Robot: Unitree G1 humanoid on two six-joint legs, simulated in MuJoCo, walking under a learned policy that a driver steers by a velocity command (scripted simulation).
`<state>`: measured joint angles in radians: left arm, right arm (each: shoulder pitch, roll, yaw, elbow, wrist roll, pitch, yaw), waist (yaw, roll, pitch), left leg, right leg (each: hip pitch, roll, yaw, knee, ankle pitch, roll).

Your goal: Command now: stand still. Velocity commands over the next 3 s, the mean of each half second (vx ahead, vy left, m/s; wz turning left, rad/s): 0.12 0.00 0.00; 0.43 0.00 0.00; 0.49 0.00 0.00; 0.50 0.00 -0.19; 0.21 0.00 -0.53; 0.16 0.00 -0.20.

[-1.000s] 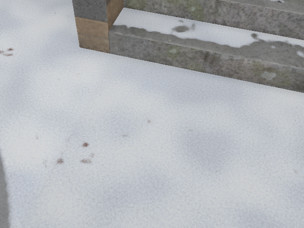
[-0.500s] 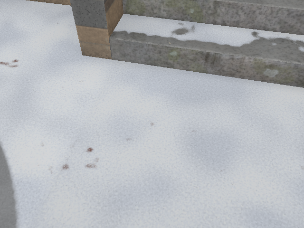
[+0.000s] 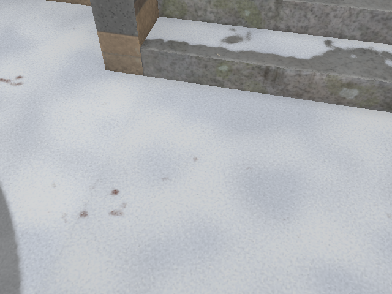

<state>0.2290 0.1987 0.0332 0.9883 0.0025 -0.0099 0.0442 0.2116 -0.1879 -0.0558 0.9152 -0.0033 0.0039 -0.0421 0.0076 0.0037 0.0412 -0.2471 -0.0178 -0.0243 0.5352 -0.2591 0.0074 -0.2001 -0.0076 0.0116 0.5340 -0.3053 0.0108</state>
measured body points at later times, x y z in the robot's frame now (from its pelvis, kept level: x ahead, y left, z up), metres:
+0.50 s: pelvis +0.05 +0.01 -0.01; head +0.05 +0.02 +0.44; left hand +0.02 +0.26 -0.16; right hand +0.09 -0.24 -0.15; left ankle +0.03 +0.11 -0.73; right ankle -0.01 -0.13 -0.73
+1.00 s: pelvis +0.29 -0.04 -0.02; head +0.32 -0.04 +0.43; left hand +0.50 +0.20 -0.11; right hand +0.22 -0.29 -0.16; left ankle +0.07 +0.11 -0.66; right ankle +0.40 -0.12 -0.73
